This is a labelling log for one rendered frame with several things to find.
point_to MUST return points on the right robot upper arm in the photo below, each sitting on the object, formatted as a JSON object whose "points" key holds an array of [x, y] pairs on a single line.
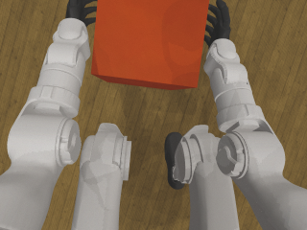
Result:
{"points": [[255, 161]]}

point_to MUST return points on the carton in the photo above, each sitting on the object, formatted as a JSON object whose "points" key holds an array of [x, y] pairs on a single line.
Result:
{"points": [[149, 43]]}

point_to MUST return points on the robot right forearm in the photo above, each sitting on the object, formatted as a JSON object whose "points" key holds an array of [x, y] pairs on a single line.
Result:
{"points": [[237, 110]]}

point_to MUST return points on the robot left forearm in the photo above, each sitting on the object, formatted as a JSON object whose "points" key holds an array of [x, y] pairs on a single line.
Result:
{"points": [[61, 75]]}

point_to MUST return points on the robot left thigh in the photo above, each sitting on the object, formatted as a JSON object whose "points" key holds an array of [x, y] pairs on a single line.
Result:
{"points": [[97, 204]]}

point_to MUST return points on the robot right shin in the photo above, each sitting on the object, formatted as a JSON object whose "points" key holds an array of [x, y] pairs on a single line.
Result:
{"points": [[194, 130]]}

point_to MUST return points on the left robot upper arm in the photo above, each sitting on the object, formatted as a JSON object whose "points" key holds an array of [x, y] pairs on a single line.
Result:
{"points": [[40, 146]]}

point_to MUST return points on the left robot hand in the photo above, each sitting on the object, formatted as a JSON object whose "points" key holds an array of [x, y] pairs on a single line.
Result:
{"points": [[76, 9]]}

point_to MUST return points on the right robot hand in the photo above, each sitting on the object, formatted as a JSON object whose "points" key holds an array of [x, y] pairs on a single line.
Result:
{"points": [[221, 24]]}

